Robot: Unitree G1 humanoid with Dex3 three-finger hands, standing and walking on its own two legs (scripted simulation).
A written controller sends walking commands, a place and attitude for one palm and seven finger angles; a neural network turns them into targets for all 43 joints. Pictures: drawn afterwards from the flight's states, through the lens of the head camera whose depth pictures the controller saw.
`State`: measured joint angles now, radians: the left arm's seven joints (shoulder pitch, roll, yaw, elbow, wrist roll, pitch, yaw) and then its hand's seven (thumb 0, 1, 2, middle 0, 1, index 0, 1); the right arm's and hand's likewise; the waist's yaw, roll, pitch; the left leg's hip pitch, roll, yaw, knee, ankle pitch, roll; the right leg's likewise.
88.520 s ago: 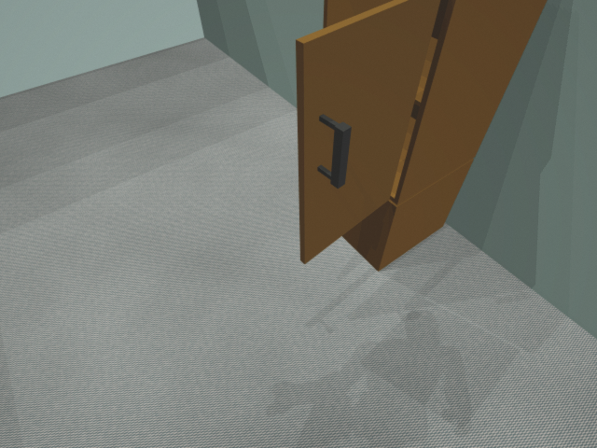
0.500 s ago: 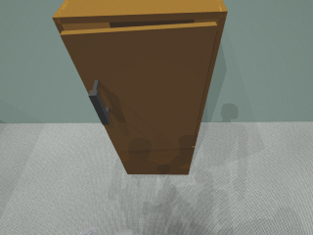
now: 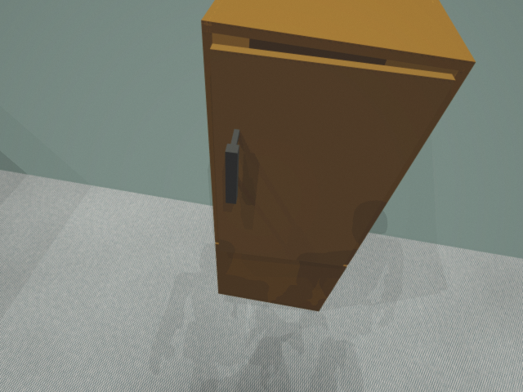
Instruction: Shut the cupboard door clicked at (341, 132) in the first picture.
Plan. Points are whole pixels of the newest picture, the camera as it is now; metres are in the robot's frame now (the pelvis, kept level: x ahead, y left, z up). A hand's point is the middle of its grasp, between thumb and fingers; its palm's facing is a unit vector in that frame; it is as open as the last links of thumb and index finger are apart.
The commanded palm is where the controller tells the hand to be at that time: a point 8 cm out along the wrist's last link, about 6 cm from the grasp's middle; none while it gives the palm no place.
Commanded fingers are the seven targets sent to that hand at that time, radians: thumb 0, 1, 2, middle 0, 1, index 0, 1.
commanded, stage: come to a stop and stand still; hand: left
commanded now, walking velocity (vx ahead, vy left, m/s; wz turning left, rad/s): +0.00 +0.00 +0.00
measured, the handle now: (233, 167) +0.49 +0.11 +0.04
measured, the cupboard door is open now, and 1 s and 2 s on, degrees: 3 3 3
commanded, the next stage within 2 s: look again from close up in 0.32 s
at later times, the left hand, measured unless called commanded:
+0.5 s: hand out of the picture +0.00 +0.18 -0.18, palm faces -0.04 -0.98 -0.19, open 7.3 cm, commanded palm none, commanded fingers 0.00 0.90 0.90 -0.20 -0.30 -0.20 -0.30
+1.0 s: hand out of the picture +0.04 +0.18 -0.17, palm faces -0.03 -0.97 -0.24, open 7.4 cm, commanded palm none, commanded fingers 0.00 0.90 0.90 -0.20 -0.30 -0.20 -0.30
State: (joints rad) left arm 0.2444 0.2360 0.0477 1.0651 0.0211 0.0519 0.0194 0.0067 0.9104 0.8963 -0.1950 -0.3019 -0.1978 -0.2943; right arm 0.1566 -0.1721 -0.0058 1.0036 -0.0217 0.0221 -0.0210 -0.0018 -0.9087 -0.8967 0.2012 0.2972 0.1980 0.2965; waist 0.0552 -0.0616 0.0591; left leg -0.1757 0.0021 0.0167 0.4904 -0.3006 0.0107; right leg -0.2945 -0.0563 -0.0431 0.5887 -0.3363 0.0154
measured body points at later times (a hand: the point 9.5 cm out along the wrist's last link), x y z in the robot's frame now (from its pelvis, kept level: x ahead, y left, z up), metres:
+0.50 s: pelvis -0.01 +0.01 +0.00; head +0.01 +0.01 +0.45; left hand +0.01 +0.23 -0.16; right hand -0.04 -0.21 -0.15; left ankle -0.02 +0.11 -0.74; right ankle -0.01 -0.12 -0.74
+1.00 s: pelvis +0.01 -0.01 +0.00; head +0.02 -0.03 +0.45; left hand +0.04 +0.23 -0.15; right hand +0.03 -0.24 -0.16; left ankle -0.02 +0.11 -0.74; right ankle -0.01 -0.12 -0.74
